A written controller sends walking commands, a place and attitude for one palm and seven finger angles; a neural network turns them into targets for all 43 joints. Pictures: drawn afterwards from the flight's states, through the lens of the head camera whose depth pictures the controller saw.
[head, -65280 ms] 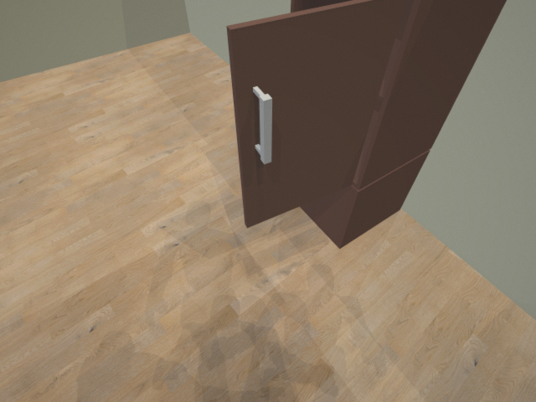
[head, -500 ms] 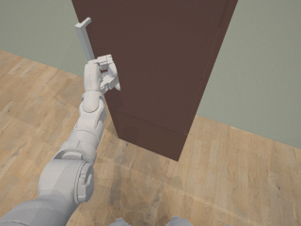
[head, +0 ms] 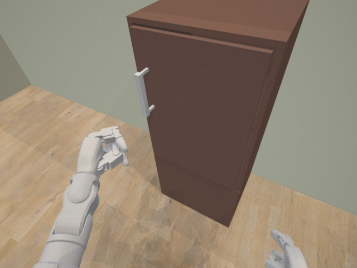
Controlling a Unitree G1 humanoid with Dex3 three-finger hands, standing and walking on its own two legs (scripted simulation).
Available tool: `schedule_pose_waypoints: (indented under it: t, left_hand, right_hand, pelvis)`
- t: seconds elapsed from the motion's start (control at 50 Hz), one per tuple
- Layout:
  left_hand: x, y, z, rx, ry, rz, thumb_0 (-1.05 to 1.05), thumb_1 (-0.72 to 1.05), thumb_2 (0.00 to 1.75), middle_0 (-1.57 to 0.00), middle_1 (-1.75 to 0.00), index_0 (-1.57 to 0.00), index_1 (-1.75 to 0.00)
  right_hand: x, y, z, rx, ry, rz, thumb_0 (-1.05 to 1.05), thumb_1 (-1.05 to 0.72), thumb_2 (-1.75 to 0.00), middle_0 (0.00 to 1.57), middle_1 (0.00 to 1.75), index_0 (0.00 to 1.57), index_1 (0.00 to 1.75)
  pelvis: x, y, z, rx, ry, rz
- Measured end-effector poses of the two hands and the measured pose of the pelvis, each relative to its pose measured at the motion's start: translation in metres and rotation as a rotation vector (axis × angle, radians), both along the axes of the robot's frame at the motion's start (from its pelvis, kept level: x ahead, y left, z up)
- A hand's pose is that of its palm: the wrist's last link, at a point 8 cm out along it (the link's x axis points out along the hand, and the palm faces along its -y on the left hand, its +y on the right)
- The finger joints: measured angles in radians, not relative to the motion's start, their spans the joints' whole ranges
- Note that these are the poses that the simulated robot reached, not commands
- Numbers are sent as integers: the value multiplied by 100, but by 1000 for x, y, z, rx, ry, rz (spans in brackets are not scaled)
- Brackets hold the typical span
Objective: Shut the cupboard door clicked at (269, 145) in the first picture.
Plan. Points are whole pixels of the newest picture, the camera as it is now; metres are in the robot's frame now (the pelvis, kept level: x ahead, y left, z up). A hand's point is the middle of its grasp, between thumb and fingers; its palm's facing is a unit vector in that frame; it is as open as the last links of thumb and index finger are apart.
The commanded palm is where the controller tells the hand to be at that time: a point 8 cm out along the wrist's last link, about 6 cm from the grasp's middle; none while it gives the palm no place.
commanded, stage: draw the hand back to the body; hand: left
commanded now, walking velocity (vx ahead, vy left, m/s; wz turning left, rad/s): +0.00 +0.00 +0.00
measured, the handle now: (146, 93) +0.65 +0.15 +0.05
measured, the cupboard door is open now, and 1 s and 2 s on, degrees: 0 0 0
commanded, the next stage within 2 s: step back with the hand held close in 0.94 s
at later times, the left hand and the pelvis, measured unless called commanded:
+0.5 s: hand (32, 187) +0.22 +0.27 +0.16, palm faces +0.41 -0.83 -0.38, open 5.6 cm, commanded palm +0.17 +0.31 +0.18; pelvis +0.02 +0.01 +0.01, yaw +1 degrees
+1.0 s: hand (11, 195) +0.20 +0.28 +0.17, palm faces +0.47 -0.79 -0.39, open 7.4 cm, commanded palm +0.15 +0.31 +0.18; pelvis +0.01 +0.01 +0.01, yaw +1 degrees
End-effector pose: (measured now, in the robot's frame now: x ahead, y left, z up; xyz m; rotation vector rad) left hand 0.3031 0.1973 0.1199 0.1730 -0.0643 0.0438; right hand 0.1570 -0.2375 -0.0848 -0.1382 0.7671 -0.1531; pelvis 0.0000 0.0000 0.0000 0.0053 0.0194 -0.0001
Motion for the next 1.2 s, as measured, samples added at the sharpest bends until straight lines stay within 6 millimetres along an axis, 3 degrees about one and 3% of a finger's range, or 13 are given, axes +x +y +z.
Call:
schedule_pose_waypoints:
  t: [0.12, 0.22, 0.38, 0.64, 0.84, 1.0, 1.2]
  left_hand:
    - [-35, 30, 8, 48, 11, 106, 1, 90, 90, -104, -121, -104, -121]
    - [-61, 53, 21, 87, -6, 189, 1, 89, 90, -90, -107, -91, -106]
    - [-95, 82, 39, 158, -26, 294, 1, 89, 90, -69, -83, -69, -83]
    - [-152, 126, 70, 315, -54, 472, 1, 89, 90, -34, -45, -34, -45]
    - [-151, 121, 55, 243, -48, 468, 1, 89, 90, -23, -33, -23, -32]
    - [-150, 118, 66, 265, -95, 434, 1, 89, 90, -21, -31, -22, -30]
    - [-151, 124, 69, 319, -97, 427, 1, 89, 90, -21, -31, -21, -30]
  right_hand:
    - [37, 22, 23, -5, -81, 74, 1, -90, -90, 19, 30, 20, 30]
    - [51, 40, 28, 6, -104, 130, 1, -90, -90, 19, 30, 20, 30]
    - [49, 52, 18, 20, -62, 162, 1, -90, -90, 20, 30, 20, 30]
    - [41, 36, 10, -8, -44, 127, 1, -90, -90, 20, 30, 20, 30]
    - [43, 34, 18, -35, -82, 128, 1, -90, -90, 20, 30, 20, 30]
    - [40, 39, 23, -20, -113, 124, 1, -90, -90, 20, 30, 20, 30]
    - [26, 33, 14, -19, -55, 90, 1, -90, -90, 20, 30, 20, 30]
  pelvis:
    - [3, 2, 8, -4, -45, 12]
    - [8, 6, 11, -5, -66, 18]
    - [17, 10, 13, -6, -75, 21]
    - [24, 13, 12, -9, -73, 21]
    - [17, 13, 12, -7, -81, 24]
    - [14, 12, 13, -10, -90, 16]
    - [8, 17, 12, -26, -43, 16]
